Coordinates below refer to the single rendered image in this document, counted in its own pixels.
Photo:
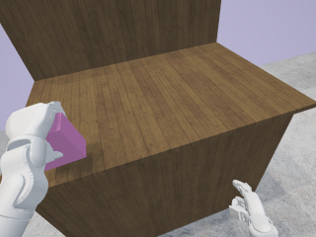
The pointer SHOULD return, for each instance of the right robot hand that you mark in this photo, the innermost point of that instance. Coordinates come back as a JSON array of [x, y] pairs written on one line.
[[242, 208]]

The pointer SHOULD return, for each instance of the table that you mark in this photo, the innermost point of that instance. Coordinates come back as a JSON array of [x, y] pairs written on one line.
[[170, 116]]

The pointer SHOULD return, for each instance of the left robot forearm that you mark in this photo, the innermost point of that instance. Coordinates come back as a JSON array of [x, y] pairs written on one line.
[[24, 184]]

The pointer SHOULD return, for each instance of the left robot hand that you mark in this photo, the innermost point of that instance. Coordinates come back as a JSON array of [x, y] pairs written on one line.
[[35, 120]]

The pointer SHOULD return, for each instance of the sponge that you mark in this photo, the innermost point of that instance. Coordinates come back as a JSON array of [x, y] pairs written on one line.
[[65, 138]]

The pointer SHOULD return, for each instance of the right robot forearm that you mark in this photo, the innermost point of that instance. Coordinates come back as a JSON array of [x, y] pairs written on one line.
[[260, 225]]

